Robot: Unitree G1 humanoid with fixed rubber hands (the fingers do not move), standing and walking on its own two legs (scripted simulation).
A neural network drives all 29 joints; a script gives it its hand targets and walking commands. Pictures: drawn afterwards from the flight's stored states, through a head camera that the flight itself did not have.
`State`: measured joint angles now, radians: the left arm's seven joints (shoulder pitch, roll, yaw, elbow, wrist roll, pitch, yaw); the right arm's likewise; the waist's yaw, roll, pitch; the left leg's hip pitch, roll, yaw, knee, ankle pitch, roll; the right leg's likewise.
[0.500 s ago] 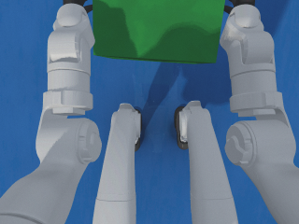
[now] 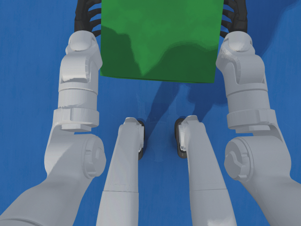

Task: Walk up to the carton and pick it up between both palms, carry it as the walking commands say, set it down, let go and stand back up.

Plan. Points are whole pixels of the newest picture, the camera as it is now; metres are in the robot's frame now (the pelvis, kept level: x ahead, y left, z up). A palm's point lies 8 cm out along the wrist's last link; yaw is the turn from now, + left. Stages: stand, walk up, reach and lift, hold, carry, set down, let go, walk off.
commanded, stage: reach and lift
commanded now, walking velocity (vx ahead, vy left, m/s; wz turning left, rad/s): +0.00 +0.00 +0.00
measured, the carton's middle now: (159, 26) +0.54 +0.00 -0.14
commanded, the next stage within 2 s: none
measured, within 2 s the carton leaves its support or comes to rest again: neither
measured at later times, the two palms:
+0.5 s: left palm (54, 17) +0.47 +0.15 +0.06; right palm (271, 22) +0.46 -0.16 +0.06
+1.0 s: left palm (31, 9) +0.46 +0.15 +0.12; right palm out of the picture +0.44 -0.16 +0.12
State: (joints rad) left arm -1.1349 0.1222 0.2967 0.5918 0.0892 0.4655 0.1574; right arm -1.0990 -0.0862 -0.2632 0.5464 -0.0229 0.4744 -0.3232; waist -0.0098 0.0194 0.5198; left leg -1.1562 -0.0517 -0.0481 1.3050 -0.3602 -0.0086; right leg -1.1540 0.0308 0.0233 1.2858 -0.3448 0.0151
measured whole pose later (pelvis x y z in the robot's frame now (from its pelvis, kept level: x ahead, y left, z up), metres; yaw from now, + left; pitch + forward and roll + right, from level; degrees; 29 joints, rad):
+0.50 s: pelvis +0.06 +0.00 +0.07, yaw +0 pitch +20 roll -1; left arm -0.79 -0.02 0.43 0.80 0.28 0.42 0.09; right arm -0.74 0.09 -0.41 0.73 -0.20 0.44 -0.26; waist -0.02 0.01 -0.11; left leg -1.03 -0.05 -0.05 0.99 -0.31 0.00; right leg -1.03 0.03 0.03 0.97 -0.30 0.01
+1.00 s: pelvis +0.13 -0.01 +0.13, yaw +0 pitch +12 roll +0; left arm -0.42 -0.10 0.31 0.57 0.26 0.45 0.07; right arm -0.37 0.16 -0.30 0.51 -0.19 0.45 -0.23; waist 0.00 0.00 -0.14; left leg -0.56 -0.02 -0.06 0.61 -0.26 -0.01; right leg -0.57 0.03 0.04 0.59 -0.24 -0.01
